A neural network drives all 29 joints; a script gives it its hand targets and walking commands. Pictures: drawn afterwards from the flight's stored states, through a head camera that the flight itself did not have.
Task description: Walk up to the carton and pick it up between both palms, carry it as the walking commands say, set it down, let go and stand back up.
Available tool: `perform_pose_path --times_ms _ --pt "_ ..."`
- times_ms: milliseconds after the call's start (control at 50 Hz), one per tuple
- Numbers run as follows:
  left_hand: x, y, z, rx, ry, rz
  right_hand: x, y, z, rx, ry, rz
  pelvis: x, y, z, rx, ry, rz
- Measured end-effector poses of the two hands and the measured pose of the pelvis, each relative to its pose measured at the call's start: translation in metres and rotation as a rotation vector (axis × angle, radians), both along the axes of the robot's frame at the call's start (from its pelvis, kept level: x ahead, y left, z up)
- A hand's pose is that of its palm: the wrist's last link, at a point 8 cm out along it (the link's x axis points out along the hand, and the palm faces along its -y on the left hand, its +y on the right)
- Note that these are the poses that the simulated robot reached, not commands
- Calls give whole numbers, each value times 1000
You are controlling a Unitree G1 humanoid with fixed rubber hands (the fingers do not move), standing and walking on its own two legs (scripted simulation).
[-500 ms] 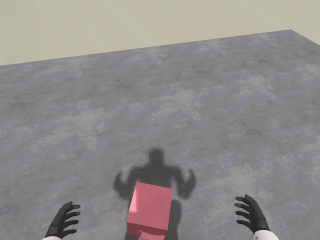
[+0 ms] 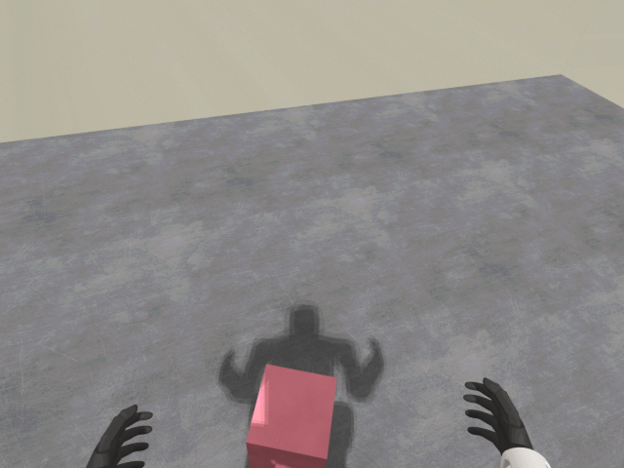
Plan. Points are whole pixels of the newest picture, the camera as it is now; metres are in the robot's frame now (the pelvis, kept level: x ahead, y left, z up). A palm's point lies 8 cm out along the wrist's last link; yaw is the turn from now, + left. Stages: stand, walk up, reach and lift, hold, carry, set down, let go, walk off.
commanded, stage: stand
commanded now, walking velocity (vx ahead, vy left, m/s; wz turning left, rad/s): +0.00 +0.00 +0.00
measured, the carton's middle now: (292, 427) +0.36 +0.03 -0.62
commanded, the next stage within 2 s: none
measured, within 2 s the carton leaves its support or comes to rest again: neither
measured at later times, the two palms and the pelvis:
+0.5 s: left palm out of the picture +0.10 +0.27 -0.09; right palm (514, 459) +0.17 -0.24 -0.03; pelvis -0.02 +0.01 +0.00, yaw +0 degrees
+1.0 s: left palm out of the picture +0.09 +0.28 -0.09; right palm (515, 466) +0.16 -0.24 -0.03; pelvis -0.03 +0.01 +0.00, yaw +0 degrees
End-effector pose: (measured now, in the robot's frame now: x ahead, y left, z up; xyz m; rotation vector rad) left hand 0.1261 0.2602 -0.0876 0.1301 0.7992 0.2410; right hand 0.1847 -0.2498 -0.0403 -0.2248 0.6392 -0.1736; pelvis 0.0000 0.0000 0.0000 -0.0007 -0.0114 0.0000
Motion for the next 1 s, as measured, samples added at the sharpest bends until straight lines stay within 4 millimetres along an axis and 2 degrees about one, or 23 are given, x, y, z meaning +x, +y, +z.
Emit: perform_pose_path --times_ms 680,1000 --pt "-30 14 -1 3 -18 2 -25 8 10 -16 -49 0 -27 10 -1 -14 -38 0" --pt "-32 17 0 8 -24 1 -27 9 11 -17 -59 2 -29 11 -1 -15 -42 0"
